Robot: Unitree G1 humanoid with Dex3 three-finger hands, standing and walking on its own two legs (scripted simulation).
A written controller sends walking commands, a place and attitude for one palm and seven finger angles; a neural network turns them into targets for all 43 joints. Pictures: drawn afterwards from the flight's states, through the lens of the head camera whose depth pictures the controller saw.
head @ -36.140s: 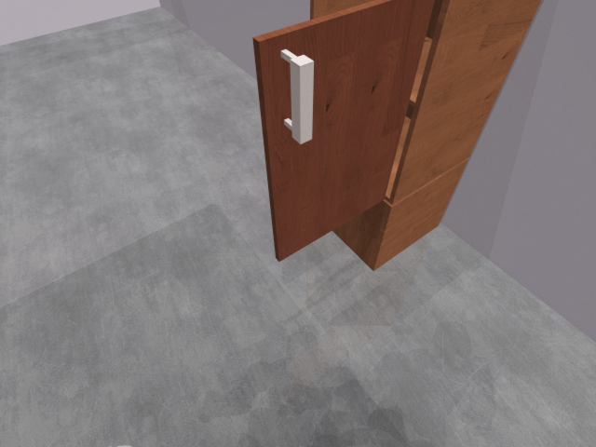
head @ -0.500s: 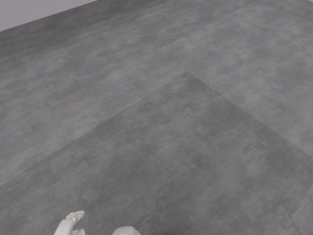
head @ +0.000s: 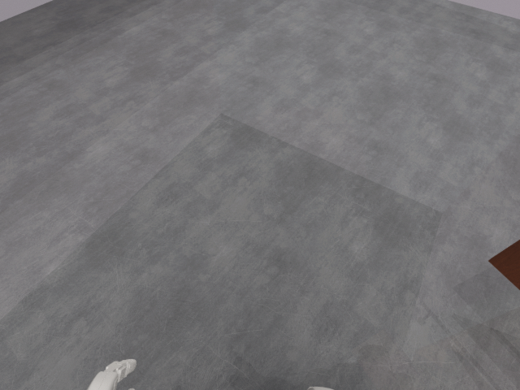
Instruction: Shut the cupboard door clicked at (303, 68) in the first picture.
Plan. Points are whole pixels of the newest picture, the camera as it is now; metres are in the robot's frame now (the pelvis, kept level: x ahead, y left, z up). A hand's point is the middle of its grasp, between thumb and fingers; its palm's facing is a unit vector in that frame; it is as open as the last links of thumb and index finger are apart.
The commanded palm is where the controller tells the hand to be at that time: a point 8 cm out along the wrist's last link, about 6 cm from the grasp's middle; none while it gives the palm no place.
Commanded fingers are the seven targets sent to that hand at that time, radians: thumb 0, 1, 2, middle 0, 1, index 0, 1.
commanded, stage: turn to face it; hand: left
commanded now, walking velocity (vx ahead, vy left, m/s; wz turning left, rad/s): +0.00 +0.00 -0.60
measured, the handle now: out of the picture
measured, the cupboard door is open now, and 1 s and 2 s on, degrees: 63 63 63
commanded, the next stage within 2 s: take the last steps up to it in 1.52 s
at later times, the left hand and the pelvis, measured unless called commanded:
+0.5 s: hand (153, 360) +0.18 +0.20 -0.17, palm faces -0.26 -0.95 -0.18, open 7.4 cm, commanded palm none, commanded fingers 0.00 0.90 0.90 -0.20 -0.30 -0.20 -0.30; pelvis +0.04 +0.02 +0.00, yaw -17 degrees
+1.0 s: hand (199, 327) +0.24 +0.12 -0.17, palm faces -0.54 -0.81 -0.22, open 7.4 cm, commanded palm none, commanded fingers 0.00 0.90 0.90 -0.20 -0.30 -0.20 -0.30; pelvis +0.06 +0.00 +0.00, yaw -34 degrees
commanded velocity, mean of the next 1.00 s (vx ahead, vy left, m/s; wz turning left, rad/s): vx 0.00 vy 0.00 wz -0.60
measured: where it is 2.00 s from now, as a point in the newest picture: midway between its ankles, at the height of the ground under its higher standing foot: outside the picture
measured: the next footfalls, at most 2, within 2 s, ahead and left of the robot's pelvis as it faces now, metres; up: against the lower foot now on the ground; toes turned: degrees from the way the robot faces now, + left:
right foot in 0.06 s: +0.03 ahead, -0.14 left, +0.00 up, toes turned -6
left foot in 0.32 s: +0.10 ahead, +0.12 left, +0.00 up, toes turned -6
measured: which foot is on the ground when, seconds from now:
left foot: down 0.00-0.04, up 0.06-0.30, down 0.32-0.72, up 0.74-1.00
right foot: up 0.00-0.04, down 0.06-0.34, up 0.36-0.70, down 0.72-1.00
